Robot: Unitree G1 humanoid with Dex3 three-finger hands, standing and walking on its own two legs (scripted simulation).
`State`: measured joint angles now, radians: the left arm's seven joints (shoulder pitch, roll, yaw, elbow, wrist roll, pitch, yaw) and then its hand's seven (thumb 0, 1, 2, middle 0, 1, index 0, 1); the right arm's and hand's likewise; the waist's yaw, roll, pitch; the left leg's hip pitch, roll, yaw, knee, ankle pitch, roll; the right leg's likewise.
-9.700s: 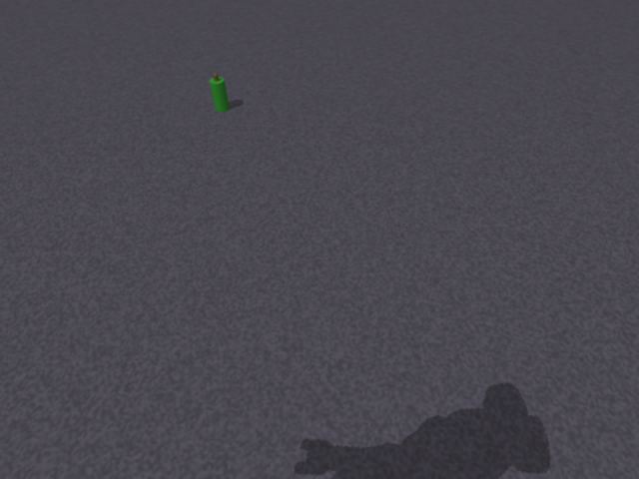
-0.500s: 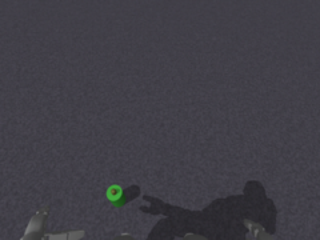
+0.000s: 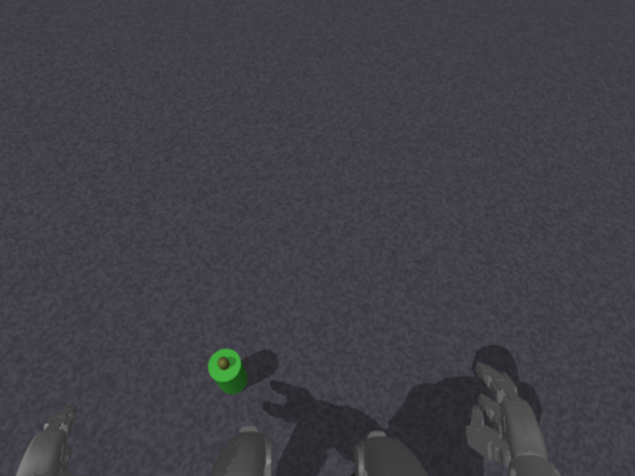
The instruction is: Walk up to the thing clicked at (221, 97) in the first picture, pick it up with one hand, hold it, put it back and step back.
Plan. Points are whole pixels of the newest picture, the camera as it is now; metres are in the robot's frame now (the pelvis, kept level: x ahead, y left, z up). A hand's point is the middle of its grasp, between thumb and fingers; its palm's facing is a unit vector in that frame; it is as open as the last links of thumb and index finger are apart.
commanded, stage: go down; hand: left
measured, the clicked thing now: (228, 370) +0.37 +0.20 -0.59
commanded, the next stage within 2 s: none
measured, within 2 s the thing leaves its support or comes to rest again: neither
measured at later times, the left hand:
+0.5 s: hand (85, 427) +0.20 +0.34 -0.19, palm faces +0.17 -0.96 -0.24, open 17.4 cm
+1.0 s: hand (86, 398) +0.25 +0.38 -0.25, palm faces +0.17 -0.97 -0.15, open 17.6 cm
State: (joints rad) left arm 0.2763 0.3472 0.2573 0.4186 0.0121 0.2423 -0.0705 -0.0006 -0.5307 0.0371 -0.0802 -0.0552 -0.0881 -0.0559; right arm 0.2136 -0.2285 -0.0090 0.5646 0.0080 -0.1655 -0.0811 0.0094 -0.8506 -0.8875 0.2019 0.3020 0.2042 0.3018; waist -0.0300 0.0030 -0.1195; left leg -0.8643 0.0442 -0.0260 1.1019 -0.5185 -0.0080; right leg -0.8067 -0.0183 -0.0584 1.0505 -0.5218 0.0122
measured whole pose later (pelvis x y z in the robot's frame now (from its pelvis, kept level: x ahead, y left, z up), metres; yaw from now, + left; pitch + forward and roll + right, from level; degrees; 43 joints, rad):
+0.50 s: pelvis -0.04 +0.00 -0.11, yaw -1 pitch +28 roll -3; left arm 0.04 0.50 0.50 0.63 -0.13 -0.18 -0.34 0.00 -0.53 0.02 -0.06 -0.03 -0.08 -0.02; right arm 0.14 -0.28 -0.01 0.59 0.00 -0.21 -0.06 0.01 -0.92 -0.90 0.20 0.30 0.20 0.30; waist -0.02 -0.02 -0.16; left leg -1.42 0.04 -0.05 1.57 -0.64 -0.01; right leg -1.36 -0.03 -0.06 1.53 -0.65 0.01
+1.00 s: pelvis -0.07 +0.00 -0.21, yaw -4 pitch +33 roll -5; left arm -0.28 0.69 0.73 0.91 -0.21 -0.34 -0.62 -0.01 -0.58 0.06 -0.03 -0.05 -0.05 -0.04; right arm 0.09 -0.32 0.04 0.67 -0.02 -0.20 -0.07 0.01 -0.88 -0.90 0.20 0.30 0.21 0.30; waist -0.02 -0.02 -0.16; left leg -1.84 0.05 -0.09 1.93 -0.67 -0.01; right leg -1.77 -0.01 -0.08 1.88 -0.69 0.00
